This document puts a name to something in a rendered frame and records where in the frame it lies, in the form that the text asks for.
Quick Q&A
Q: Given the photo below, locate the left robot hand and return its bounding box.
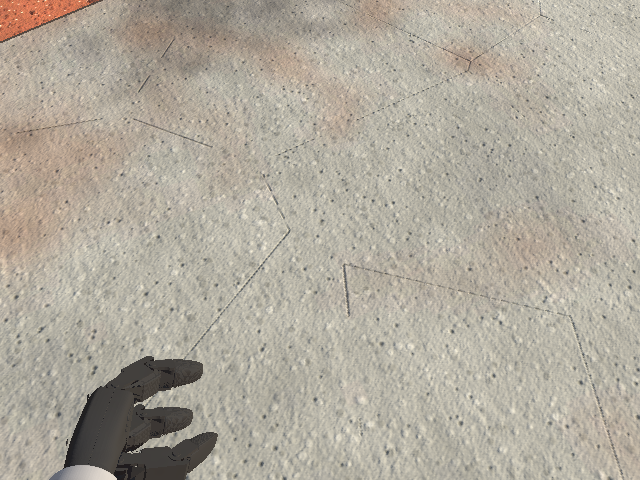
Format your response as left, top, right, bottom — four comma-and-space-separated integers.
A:
63, 356, 218, 480

